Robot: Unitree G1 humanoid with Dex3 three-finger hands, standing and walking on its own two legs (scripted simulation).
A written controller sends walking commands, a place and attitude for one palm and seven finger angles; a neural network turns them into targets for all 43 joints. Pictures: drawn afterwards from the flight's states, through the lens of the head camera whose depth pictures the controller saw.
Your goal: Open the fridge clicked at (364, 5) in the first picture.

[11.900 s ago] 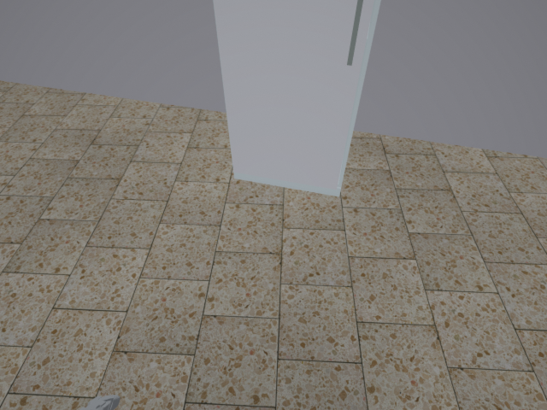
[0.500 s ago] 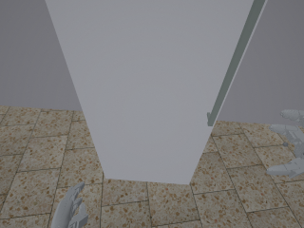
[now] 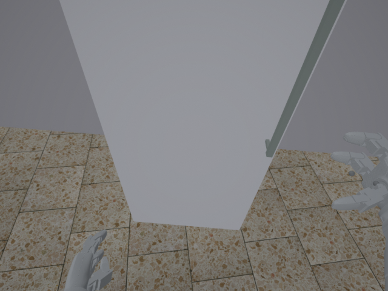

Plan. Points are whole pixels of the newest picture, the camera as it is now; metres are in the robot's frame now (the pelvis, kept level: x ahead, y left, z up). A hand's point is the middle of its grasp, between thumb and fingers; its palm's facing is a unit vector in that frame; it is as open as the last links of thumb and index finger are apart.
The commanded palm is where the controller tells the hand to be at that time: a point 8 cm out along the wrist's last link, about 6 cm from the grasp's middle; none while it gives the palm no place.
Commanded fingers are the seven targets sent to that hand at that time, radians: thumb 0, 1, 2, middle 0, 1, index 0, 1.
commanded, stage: move the hooked fingers beside the handle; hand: right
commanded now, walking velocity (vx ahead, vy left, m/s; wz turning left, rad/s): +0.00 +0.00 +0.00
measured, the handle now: (299, 76) +0.50 -0.20 +0.22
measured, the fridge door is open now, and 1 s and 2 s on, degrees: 0 0 0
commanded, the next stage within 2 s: none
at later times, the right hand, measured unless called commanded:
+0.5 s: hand (337, 154) +0.35 -0.27 +0.13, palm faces +0.11 +0.99 -0.01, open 14.0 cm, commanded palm +0.32 -0.31 +0.14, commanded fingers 0.00 0.50 -0.30 0.30 1.20 0.30 1.20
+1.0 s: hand (324, 135) +0.40 -0.26 +0.14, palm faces +0.08 +1.00 +0.00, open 14.0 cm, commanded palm +0.38 -0.31 +0.13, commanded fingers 0.00 0.50 -0.30 0.30 1.20 0.30 1.20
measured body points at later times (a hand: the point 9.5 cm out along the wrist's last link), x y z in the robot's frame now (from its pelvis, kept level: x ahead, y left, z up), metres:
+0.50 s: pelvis +0.01 -0.01 +0.00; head +0.02 -0.01 +0.45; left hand +0.16 +0.23 -0.08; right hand +0.34 -0.32 +0.14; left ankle +0.01 +0.11 -0.73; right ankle +0.00 -0.12 -0.73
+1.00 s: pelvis +0.00 -0.01 +0.00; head +0.03 -0.01 +0.45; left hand +0.12 +0.25 -0.10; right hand +0.39 -0.31 +0.14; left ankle +0.01 +0.11 -0.73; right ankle +0.00 -0.12 -0.73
